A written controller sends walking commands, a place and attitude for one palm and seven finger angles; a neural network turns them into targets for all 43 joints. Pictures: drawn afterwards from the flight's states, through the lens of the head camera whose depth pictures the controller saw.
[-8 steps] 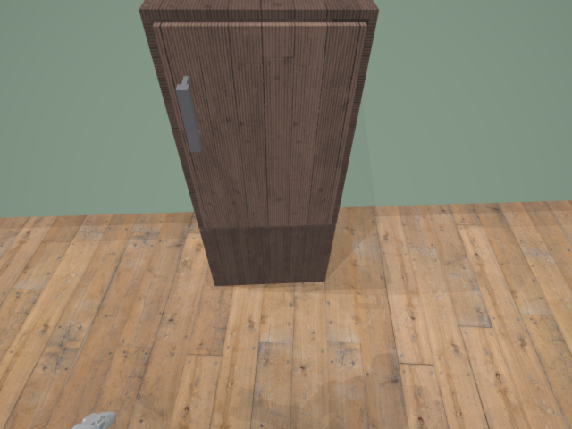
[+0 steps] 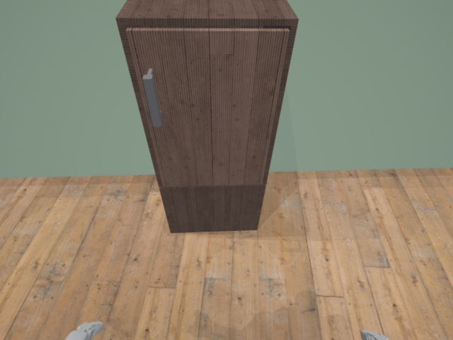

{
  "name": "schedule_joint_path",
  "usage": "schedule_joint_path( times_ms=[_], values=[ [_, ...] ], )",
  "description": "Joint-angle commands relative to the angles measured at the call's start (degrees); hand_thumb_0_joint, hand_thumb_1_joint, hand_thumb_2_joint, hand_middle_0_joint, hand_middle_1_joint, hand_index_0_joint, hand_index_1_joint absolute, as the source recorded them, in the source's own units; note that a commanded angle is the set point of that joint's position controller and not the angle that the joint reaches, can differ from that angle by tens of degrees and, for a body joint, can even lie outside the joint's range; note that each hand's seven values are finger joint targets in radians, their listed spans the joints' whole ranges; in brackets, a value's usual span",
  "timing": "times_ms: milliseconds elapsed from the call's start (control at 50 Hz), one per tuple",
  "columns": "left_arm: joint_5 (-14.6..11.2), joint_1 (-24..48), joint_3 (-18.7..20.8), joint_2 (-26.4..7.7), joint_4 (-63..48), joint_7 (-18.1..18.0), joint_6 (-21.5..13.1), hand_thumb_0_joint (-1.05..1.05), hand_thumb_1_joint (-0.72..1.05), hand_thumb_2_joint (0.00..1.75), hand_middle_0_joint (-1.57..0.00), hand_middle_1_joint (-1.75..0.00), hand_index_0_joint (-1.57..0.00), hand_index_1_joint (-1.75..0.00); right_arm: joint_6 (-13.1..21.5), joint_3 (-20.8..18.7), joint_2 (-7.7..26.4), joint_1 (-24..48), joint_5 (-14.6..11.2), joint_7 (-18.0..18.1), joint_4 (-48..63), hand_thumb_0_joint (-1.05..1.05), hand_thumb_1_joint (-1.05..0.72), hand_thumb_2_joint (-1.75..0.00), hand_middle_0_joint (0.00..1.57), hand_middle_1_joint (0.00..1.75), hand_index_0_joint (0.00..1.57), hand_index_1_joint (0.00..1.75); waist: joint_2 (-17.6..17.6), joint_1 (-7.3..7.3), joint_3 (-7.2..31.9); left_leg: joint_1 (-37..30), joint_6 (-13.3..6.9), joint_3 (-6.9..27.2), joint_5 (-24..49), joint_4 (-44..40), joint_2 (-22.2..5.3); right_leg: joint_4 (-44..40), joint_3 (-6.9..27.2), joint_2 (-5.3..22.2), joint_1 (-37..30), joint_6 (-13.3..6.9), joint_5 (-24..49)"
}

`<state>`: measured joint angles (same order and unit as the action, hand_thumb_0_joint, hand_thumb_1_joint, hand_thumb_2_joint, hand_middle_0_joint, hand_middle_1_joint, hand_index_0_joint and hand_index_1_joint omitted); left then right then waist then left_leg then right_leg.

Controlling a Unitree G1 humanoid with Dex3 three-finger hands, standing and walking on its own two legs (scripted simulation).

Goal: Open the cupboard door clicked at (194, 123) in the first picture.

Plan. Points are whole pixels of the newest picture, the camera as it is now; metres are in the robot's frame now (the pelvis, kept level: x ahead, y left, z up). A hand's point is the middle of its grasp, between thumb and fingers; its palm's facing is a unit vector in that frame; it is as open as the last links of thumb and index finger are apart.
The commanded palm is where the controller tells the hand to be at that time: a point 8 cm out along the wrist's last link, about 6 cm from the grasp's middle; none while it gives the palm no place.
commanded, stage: stand and wait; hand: left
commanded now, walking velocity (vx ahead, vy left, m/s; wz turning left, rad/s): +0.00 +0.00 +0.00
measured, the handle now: (154, 98) +0.70 +0.25 +0.05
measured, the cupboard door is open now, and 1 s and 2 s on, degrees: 0 0 0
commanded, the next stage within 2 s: look at it before walking up in 0.80 s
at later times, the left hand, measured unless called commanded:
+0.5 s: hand out of the picture +0.05 +0.23 -0.15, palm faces -0.03 -0.94 -0.33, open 7.4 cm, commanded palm none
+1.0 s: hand out of the picture +0.06 +0.21 -0.15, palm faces -0.03 -0.95 -0.31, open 7.3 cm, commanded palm none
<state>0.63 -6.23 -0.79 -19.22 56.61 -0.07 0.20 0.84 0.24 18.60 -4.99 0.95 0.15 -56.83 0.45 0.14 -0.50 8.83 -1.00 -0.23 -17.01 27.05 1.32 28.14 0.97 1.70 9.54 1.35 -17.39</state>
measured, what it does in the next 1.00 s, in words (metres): stands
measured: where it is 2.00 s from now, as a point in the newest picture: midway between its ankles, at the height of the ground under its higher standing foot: outside the picture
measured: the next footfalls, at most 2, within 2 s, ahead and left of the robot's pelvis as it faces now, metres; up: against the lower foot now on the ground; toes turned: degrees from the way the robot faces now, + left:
none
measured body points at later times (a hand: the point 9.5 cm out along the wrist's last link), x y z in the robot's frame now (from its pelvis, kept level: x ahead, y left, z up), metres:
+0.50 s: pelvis -0.01 -0.01 +0.01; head +0.00 -0.02 +0.46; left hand +0.05 +0.28 -0.13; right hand +0.06 -0.31 -0.13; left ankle -0.03 +0.11 -0.74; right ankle -0.02 -0.13 -0.74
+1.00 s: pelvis -0.02 -0.02 +0.01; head -0.01 -0.02 +0.46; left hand +0.06 +0.26 -0.13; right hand +0.05 -0.31 -0.13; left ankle -0.03 +0.11 -0.74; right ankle -0.02 -0.13 -0.74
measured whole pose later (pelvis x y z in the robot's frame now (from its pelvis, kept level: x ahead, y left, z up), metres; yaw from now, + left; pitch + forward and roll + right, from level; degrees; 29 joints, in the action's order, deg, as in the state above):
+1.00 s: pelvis -0.02 -0.02 +0.01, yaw +0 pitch -1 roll +0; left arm 0.6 -7.8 -0.4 -17.8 61.8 0.1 -0.5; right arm 0.8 0.4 18.1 -7.5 0.6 0.1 -63.6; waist 0.0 -0.1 -1.5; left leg 7.3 0.9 0.2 -12.5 21.2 -0.6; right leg 22.7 0.5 -0.2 8.3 -0.3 -13.0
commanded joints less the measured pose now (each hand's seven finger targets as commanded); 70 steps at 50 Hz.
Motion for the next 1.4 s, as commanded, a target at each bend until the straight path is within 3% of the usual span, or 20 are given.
schedule_joint_path(
  times_ms=[0, 180, 380, 520, 700, 1140, 1380],
  values=[
    [0.09, 1.78, 2.95, -11.55, -3.21, -0.83, -1.06, 0.0, 0.9, 0.9, -0.2, -0.3, -0.2, -0.3, 1.07, -2.59, 11.73, 2.58, 0.03, 1.0, 2.8, 0.0, -0.9, -0.9, 0.2, 0.3, 0.2, 0.3, -0.41, -0.15, 3.39, -1.31, -1.62, 4.67, 18.46, -5.01, -7.1, -3.92, 3.28, 4.61, -1.2, -3.01, 17.76],
    [0.04, 1.08, 3.09, -11.03, -1.76, -0.86, -1.27, 0.0, 0.9, 0.9, -0.2, -0.3, -0.2, -0.3, 1.16, -2.5, 11.34, 2.31, -0.16, 1.08, 1.12, 0.0, -0.9, -0.9, 0.2, 0.3, 0.2, 0.3, -0.77, -0.02, 3.95, -2.52, -1.3, 4.57, 18.73, -5.93, -7.39, -5.29, 3.79, 4.91, -2.28, -2.98, 18.8],
    [-0.06, 0.57, 2.86, -10.92, 0.65, -0.7, -1.3, 0.0, 0.9, 0.9, -0.2, -0.3, -0.2, -0.3, 0.89, -2.08, 11.23, 1.1, -0.34, 0.94, -1.52, 0.0, -0.9, -0.9, 0.2, 0.3, 0.2, 0.3, -0.09, -0.04, 1.67, -1.4, -0.86, 5.11, 12.14, -8.15, -7.31, -8.11, 4.79, 4.86, -1.35, -2.91, 13.11],
    [-0.11, 0.16, 2.82, -10.81, 1.72, -0.78, -1.44, 0.0, 0.9, 0.9, -0.2, -0.3, -0.2, -0.3, 0.9, -1.78, 11.07, -0.07, -0.44, 0.94, -2.96, 0.0, -0.9, -0.9, 0.2, 0.3, 0.2, 0.3, 0.12, 0.0, 2.85, -1.88, -0.67, 5.15, 13.51, -8.22, -7.57, -8.28, 4.81, 4.98, -2.47, -2.97, 14.48],
    [-0.07, 0.37, 2.76, -10.47, 1.97, -0.76, -1.47, 0.0, 0.9, 0.9, -0.2, -0.3, -0.2, -0.3, 0.81, -1.75, 10.72, -0.26, -0.3, 0.86, -3.76, 0.0, -0.9, -0.9, 0.2, 0.3, 0.2, 0.3, 0.23, -0.03, 0.74, -1.01, -0.35, 5.09, 10.99, -9.13, -7.46, -9.66, 5.49, 4.96, -0.79, -2.99, 11.23],
    [-0.02, 0.08, 3.0, -10.43, 1.94, -0.84, -1.73, 0.0, 0.9, 0.9, -0.2, -0.3, -0.2, -0.3, 0.98, -1.85, 10.71, -0.3, -0.38, 1.01, -3.59, 0.0, -0.9, -0.9, 0.2, 0.3, 0.2, 0.3, -0.08, -0.12, 2.6, -3.15, -0.18, 4.86, 15.75, -9.0, -8.09, -9.44, 4.97, 5.01, -2.4, -2.91, 16.97],
    [-0.03, -0.13, 2.82, -10.54, 2.24, -0.73, -1.69, 0.0, 0.9, 0.9, -0.2, -0.3, -0.2, -0.3, 0.88, -1.7, 10.94, -0.3, -0.41, 0.96, -3.77, 0.0, -0.9, -0.9, 0.2, 0.3, 0.2, 0.3, -0.1, -0.06, 1.52, -2.95, -0.13, 5.21, 14.3, -9.88, -7.99, -10.69, 5.04, 4.92, -2.1, -2.72, 14.74]
  ],
)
